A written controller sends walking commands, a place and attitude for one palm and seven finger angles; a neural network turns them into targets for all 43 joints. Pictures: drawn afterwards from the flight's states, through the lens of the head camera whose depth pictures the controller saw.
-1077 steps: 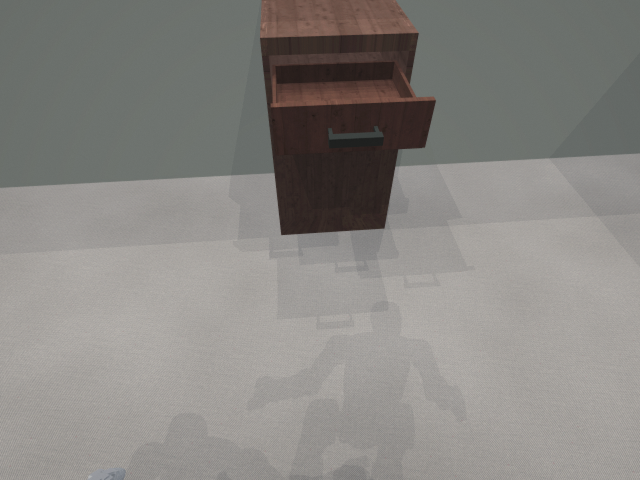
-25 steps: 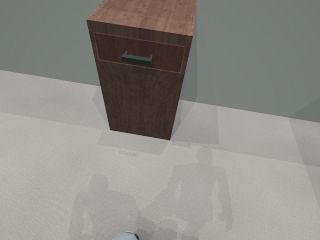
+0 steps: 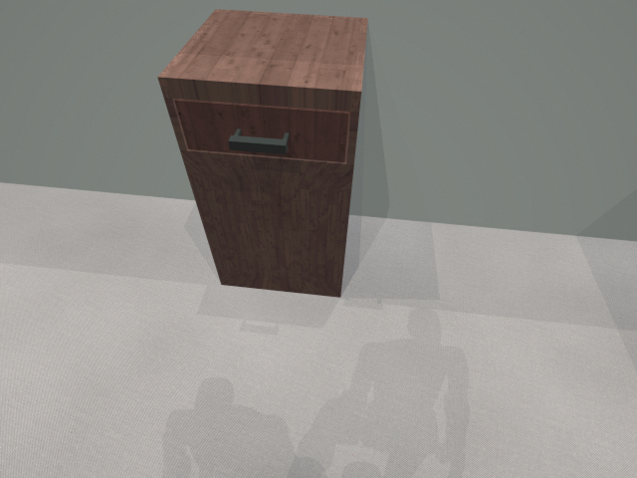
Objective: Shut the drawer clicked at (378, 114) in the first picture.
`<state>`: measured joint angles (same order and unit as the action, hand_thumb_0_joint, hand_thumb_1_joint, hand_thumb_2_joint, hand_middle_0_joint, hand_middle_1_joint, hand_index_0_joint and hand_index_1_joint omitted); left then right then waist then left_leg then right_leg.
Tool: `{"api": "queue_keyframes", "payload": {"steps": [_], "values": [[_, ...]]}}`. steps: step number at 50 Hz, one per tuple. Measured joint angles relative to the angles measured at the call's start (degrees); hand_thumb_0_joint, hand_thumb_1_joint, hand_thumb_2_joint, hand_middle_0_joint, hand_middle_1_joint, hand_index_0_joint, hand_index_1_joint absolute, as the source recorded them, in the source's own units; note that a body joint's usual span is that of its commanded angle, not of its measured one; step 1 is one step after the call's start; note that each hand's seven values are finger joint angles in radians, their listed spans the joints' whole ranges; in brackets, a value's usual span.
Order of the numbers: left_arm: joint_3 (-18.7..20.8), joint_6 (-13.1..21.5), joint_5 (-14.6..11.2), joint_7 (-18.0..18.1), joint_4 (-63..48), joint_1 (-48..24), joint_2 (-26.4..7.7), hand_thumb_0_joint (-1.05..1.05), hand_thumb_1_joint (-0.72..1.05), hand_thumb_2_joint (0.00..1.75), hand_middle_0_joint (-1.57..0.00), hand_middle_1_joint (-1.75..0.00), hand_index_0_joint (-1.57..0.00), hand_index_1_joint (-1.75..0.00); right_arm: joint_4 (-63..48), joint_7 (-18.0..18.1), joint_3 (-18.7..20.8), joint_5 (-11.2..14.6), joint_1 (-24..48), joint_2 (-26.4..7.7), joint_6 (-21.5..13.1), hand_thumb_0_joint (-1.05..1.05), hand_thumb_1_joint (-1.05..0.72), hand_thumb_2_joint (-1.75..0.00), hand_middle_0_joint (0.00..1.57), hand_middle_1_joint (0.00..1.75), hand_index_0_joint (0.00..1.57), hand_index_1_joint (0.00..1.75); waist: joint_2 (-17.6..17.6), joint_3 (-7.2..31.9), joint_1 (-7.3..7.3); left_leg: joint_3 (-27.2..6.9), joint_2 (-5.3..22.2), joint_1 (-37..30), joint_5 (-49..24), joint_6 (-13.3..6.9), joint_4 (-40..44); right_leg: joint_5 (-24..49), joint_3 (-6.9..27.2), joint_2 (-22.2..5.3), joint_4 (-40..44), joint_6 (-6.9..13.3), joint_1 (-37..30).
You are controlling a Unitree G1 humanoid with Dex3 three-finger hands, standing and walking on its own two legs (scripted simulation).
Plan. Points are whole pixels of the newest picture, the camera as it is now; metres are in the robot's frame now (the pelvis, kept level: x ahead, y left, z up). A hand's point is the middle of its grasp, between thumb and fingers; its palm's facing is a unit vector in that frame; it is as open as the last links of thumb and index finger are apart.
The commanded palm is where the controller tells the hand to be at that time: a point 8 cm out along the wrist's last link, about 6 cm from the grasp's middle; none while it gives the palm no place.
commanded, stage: let the arm hang, fingers relaxed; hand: left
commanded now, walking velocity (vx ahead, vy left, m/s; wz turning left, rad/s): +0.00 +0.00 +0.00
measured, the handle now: (260, 139) +0.85 +0.18 -0.06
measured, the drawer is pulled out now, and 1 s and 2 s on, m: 0.00 0.00 0.00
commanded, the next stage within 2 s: look to check the result in 0.20 s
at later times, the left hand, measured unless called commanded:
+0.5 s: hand out of the picture -0.02 +0.16 -0.18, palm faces +0.04 -0.98 -0.19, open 7.4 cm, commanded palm none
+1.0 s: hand out of the picture +0.00 +0.17 -0.17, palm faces +0.03 -0.98 -0.20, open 7.4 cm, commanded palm none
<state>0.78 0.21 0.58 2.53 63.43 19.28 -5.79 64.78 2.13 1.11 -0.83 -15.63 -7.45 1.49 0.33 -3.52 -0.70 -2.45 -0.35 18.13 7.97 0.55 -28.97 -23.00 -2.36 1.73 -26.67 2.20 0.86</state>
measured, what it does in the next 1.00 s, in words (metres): stands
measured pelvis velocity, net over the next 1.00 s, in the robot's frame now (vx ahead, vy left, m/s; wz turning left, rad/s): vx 0.01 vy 0.00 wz -0.02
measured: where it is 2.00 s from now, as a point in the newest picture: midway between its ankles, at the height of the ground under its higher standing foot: outside the picture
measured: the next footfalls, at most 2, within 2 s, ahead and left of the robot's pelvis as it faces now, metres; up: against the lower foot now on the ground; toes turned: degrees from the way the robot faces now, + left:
none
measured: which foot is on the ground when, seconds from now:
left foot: down 0.00-1.00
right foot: down 0.00-1.00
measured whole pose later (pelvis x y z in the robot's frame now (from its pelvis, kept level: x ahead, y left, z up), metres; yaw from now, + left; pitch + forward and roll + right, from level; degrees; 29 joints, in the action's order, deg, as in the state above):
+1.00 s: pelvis +0.01 +0.00 +0.00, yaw -1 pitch -3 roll +0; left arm 1.6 0.2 0.6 2.4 63.4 18.1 -8.1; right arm 64.5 2.3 1.2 -0.6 -12.9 -8.9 1.0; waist 0.0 -4.5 -0.5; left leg -1.2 0.1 16.6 8.3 0.7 -27.5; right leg -22.3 -1.1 1.8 -24.3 2.2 -0.6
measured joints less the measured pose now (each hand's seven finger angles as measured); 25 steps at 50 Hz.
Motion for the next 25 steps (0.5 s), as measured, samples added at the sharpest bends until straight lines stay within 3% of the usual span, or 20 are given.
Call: {"api": "queue_keyframes", "payload": {"steps": [25], "values": [[0.96, -0.45, -0.04, 0.09, 0.06, 0.3, -1.58, 0.01, 0.91, 0.9, -0.2, -0.3, -0.2, -0.3, -0.43, 0.45, 0.02, 0.14, 0.44, 0.11, -0.26, 0.01, -0.91, -0.9, 0.2, 0.3, 0.19, 0.3, -0.54, -1.52, 0.11, 0.78, 0.62, -0.6, 0.99, 0.18, -0.08, 0.25, 0.93, 0.37, 1.49, 0.1, -0.97]]}}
